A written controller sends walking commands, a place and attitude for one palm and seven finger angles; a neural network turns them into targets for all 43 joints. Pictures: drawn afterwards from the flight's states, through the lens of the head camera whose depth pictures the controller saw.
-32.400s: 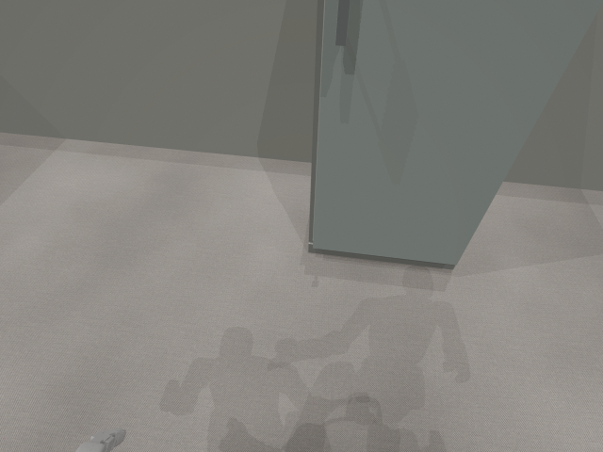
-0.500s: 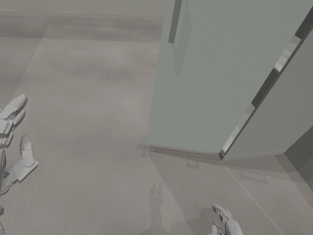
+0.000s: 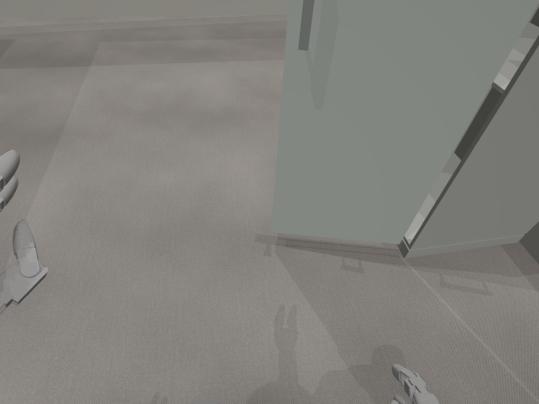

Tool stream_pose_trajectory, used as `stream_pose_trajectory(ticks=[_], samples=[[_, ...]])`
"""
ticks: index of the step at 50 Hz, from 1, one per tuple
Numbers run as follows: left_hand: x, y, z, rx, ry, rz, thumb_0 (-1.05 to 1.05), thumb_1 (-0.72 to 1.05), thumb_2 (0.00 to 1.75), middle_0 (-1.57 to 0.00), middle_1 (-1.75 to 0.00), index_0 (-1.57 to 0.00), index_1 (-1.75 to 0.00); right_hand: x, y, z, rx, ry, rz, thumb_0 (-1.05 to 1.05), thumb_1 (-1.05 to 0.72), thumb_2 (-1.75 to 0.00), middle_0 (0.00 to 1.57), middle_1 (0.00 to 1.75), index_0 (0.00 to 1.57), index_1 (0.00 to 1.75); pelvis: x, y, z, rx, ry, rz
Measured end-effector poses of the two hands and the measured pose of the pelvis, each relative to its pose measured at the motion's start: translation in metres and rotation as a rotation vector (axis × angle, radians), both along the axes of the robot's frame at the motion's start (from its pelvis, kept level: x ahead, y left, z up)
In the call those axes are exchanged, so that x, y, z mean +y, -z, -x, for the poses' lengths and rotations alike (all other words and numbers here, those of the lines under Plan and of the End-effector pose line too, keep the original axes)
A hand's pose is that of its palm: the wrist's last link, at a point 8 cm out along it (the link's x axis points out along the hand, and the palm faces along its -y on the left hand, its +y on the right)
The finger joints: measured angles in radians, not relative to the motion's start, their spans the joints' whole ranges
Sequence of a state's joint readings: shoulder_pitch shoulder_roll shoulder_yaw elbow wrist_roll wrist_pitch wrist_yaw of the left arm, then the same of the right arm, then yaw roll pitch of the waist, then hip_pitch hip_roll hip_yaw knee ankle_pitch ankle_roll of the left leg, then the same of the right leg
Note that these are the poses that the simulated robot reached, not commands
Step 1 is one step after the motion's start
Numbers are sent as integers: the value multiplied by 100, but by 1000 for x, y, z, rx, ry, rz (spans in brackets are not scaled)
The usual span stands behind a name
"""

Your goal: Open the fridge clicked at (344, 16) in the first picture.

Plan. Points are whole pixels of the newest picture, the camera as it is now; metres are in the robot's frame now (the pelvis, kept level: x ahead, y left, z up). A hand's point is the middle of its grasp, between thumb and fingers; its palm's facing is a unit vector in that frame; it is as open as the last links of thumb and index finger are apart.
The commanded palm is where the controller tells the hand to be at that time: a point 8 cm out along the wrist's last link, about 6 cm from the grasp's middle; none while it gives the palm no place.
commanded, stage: let the arm hang, fingers relaxed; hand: left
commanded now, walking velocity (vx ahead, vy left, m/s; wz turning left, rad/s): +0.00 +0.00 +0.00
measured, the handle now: out of the picture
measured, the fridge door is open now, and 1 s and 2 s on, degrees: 75 75 75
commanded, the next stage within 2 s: look to check the result in 1.14 s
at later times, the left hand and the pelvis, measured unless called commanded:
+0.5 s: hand out of the picture +0.04 +0.20 -0.16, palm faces +0.02 -0.97 -0.24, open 6.9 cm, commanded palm none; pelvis +0.00 +0.00 +0.01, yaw +2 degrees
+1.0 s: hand out of the picture +0.10 +0.28 -0.13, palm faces -0.04 -0.94 -0.33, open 7.4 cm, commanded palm none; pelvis +0.02 +0.04 +0.02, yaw +0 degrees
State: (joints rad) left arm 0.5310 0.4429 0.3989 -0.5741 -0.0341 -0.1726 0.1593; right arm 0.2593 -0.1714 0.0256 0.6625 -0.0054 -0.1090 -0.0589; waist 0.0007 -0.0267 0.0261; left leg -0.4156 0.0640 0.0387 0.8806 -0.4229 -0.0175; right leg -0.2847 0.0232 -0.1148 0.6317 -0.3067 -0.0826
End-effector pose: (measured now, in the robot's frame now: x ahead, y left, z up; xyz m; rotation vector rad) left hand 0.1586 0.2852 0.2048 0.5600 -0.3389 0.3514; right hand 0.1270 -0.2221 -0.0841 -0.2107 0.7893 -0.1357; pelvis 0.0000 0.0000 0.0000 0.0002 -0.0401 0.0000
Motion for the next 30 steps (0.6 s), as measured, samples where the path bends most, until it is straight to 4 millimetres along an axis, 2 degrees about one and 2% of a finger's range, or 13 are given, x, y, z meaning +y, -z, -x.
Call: stream_pose_trajectory(ticks=[2, 3, 4, 6, 9, 12, 14, 16, 17, 18, 24, 27, 30], samples=[[4, -7, 0, -8, -19, -11, 2, 88, 89, -21, -30, -21, -30, 1, 0, -3, 17, -2, -7, 1, -90, -90, 20, 30, 20, 30, 1, -4, -4, 8, 7, -4], [9, -3, -4, 14, -32, -25, 1, 88, 89, -21, -30, -21, -30, 1, 2, -5, 20, -18, -17, 1, -90, -90, 20, 30, 20, 30, 3, -5, -5, 17, -3, -4], [15, 11, -12, 76, -48, -14, 1, 89, 89, -21, -30, -21, -30, 0, 7, -7, 37, -36, -29, 1, -90, -90, 20, 30, 20, 30, 5, -4, -6, 25, -19, -2], [29, 62, -29, 277, -91, 76, 0, 89, 90, -20, -30, -21, -30, -3, 22, -9, 80, -54, -41, 1, -90, -90, 20, 30, 20, 30, 12, 1, -8, 31, -40, 2], [32, 165, -35, 648, -149, 231, 0, 90, 90, -20, -30, -20, -30, -8, 47, -7, 128, -47, -39, 1, -90, -90, 20, 30, 20, 30, 17, 16, -7, 46, -42, -8], [1, 257, -5, 1029, -167, 362, 1, 91, 90, -19, -29, -19, -30, -13, 56, 5, 191, -41, -35, 1, -90, -90, 20, 30, 20, 30, 11, 17, -5, 34, -36, -41], [-31, 296, 29, 1227, -149, 442, 1, 91, 90, -19, -29, -19, -30, -16, 55, 17, 249, -32, -35, 1, -90, -90, 20, 30, 20, 30, 7, 12, -5, 28, -40, -37], [-62, 322, 67, 1380, -124, 521, 1, 91, 89, -20, -29, -19, -30, -20, 52, 32, 319, -12, -28, 1, -91, -90, 20, 30, 20, 30, 3, 6, -5, 26, -40, -34], [-69, 327, 80, 1397, -154, 577, 0, 93, 89, -20, -29, -20, -30, -21, 49, 39, 356, -4, -20, 1, -91, -90, 20, 30, 20, 30, 2, 3, -5, 28, -43, -28], [-67, 328, 88, 1389, -193, 605, -2, 98, 89, -21, -30, -20, -30, -23, 47, 47, 394, -2, -11, 1, -91, -90, 20, 30, 20, 30, 0, 1, -3, 29, -47, -20], [-43, 331, 126, 1524, -254, 570, -4, 100, 89, -21, -30, -21, -30, -27, 39, 87, 535, 40, 21, 1, -91, -90, 20, 30, 20, 30, 0, -10, 2, 16, -37, 5], [-28, 326, 135, 1572, -281, 543, -2, 97, 89, -21, -30, -21, -30, -26, 37, 99, 565, 64, 17, 1, -91, -90, 20, 30, 20, 30, 5, -15, 2, 16, -30, 11], [-12, 320, 135, 1587, -301, 518, -1, 94, 89, -21, -30, -20, -30, -24, 36, 108, 583, 77, 15, 1, -91, -90, 20, 30, 20, 30, 11, -18, 1, 18, -23, 14]])
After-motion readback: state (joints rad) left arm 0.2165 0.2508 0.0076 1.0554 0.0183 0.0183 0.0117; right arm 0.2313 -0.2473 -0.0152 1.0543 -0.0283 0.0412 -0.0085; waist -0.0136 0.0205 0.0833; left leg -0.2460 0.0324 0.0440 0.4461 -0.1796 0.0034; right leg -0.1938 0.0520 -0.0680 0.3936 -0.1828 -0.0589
